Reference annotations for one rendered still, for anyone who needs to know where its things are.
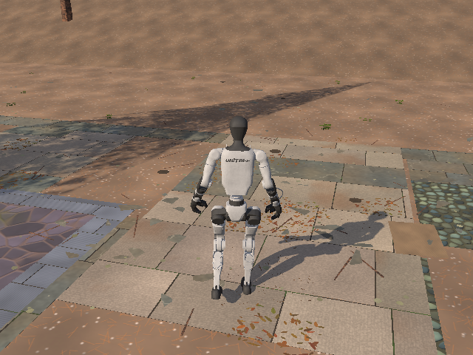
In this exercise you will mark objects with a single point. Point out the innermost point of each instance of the robot right upper arm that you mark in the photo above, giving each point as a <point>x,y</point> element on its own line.
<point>264,167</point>

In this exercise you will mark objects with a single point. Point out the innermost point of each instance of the robot right forearm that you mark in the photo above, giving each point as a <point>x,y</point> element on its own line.
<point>272,194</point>

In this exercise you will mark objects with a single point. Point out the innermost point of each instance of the left robot hand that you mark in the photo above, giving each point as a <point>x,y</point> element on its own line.
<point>200,203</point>

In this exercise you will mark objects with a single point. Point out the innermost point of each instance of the right robot foot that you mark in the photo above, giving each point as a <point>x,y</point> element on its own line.
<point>246,288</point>

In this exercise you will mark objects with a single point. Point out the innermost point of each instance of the robot left forearm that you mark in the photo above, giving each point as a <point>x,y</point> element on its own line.
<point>199,192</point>

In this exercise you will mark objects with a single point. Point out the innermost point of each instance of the robot right shin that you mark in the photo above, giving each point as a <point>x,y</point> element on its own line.
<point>248,259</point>

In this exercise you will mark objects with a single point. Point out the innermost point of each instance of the right robot hand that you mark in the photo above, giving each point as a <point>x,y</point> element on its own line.
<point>272,208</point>

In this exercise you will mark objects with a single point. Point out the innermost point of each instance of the robot left upper arm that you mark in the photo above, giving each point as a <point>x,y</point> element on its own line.
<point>214,154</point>

